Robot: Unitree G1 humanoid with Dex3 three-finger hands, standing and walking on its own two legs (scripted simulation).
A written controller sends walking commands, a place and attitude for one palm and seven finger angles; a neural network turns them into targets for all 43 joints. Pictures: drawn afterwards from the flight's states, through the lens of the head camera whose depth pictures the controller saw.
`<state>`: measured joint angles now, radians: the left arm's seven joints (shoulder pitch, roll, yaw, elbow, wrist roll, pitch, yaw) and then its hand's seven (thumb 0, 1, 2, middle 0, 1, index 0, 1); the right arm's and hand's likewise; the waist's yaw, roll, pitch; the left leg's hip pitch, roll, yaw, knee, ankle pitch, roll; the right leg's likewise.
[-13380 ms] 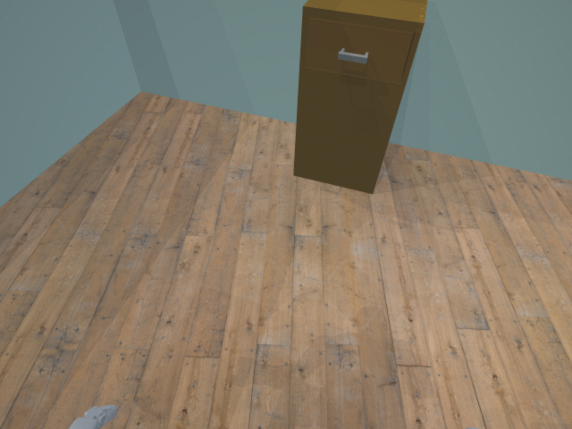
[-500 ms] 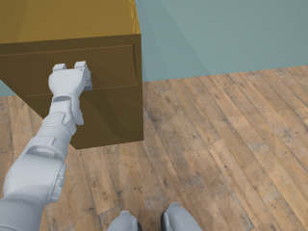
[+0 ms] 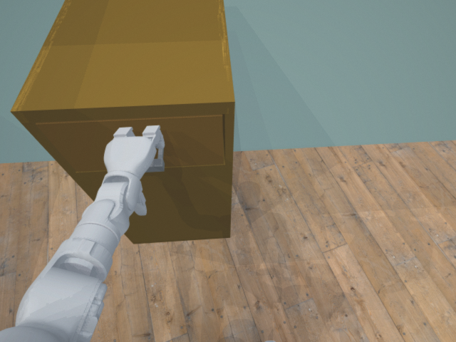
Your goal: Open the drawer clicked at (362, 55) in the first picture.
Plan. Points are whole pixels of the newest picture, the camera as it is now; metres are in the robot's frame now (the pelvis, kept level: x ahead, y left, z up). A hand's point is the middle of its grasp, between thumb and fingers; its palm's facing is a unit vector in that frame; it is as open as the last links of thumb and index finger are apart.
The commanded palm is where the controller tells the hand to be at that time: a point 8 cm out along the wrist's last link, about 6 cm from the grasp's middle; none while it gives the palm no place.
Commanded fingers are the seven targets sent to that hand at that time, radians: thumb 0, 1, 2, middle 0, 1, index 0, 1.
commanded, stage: re-aim the fingers above the handle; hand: left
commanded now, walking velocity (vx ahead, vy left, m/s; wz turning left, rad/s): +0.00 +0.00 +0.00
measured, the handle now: (140, 158) +0.50 +0.20 -0.05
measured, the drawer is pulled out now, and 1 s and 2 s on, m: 0.00 0.00 0.00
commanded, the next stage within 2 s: none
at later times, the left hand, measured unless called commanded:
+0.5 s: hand (151, 168) +0.44 +0.15 +0.00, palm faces -0.05 -0.07 -1.00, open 13.8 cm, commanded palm +0.42 +0.19 +0.06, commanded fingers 0.00 -0.50 0.30 -0.30 -1.20 -0.30 -1.20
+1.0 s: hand (148, 156) +0.46 +0.16 +0.01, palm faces +0.07 -0.06 -1.00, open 13.8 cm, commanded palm +0.42 +0.19 +0.06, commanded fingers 0.00 -0.50 0.30 -0.30 -1.20 -0.30 -1.20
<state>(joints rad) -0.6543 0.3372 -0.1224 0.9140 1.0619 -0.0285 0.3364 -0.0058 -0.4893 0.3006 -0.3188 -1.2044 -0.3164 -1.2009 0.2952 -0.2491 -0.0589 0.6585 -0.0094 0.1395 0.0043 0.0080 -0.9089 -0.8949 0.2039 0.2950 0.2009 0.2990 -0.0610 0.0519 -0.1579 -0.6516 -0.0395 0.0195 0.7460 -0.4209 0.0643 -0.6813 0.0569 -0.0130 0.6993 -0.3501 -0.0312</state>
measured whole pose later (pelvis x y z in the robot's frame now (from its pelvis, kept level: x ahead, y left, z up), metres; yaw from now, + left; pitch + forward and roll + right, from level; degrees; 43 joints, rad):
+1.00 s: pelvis -0.03 -0.01 -0.01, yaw +0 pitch +21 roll -1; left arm -0.80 0.37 -0.05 1.04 1.13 -0.05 0.48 0.00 -0.49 0.30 -0.34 -1.22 -0.32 -1.20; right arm 0.30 -0.26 -0.05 0.70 -0.02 0.10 -0.01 0.01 -0.91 -0.89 0.20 0.29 0.20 0.30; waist -0.12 0.05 -0.16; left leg -0.77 -0.04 0.03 0.84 -0.43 0.06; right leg -0.81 0.06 -0.01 0.80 -0.35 -0.04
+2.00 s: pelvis -0.02 -0.01 -0.01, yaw +0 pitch +20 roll -1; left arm -0.70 0.37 -0.05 0.97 1.13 -0.04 0.46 0.00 -0.49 0.30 -0.32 -1.20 -0.32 -1.20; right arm 0.30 -0.25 -0.06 0.69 -0.02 0.11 -0.01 0.01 -0.91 -0.89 0.20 0.30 0.20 0.30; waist -0.08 0.05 -0.15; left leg -0.72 -0.03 0.03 0.80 -0.42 0.06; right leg -0.76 0.06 -0.01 0.77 -0.35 -0.04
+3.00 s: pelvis -0.03 -0.01 -0.03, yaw -1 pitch +24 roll -1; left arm -0.76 0.34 -0.06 1.09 1.15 0.01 0.55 -0.01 -0.49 0.30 -0.32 -1.20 -0.32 -1.25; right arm 0.29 -0.24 -0.05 0.72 -0.03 0.09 0.01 0.01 -0.91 -0.89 0.20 0.29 0.20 0.30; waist -0.11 0.05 -0.18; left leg -0.90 -0.03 0.03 0.95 -0.47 0.06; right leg -0.94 0.06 -0.01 0.91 -0.39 -0.04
